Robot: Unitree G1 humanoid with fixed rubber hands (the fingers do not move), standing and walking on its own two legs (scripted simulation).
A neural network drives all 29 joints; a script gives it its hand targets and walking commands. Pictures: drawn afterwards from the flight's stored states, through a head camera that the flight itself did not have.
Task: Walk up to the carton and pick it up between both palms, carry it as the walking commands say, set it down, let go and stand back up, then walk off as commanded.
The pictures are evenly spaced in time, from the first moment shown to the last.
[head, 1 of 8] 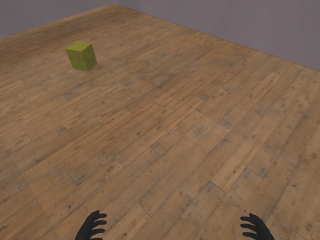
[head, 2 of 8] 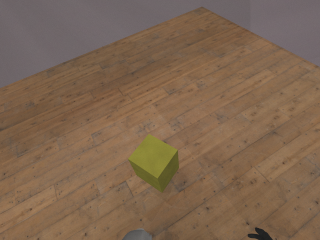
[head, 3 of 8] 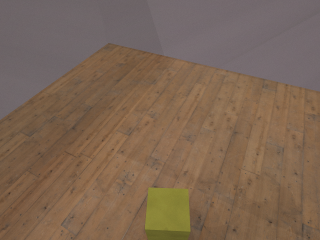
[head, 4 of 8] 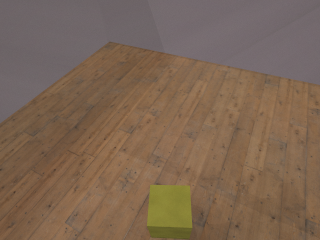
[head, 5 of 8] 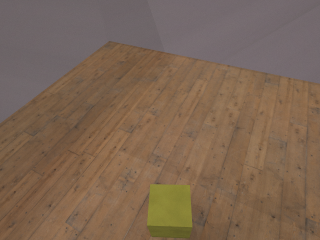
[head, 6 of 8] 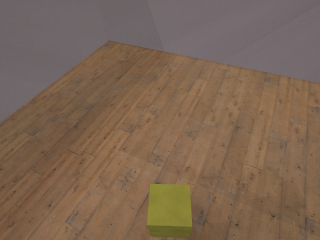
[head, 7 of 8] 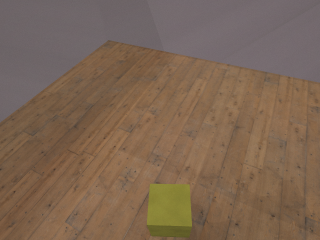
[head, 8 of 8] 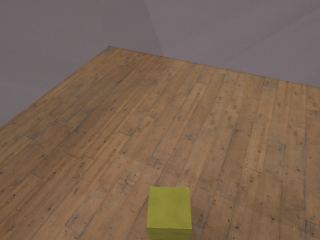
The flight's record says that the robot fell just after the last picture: no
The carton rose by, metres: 0.00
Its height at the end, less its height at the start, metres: +0.00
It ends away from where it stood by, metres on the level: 0.00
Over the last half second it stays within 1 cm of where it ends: yes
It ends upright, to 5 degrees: yes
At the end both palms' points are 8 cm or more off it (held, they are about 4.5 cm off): yes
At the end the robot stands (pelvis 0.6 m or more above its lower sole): yes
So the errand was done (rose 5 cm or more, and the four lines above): no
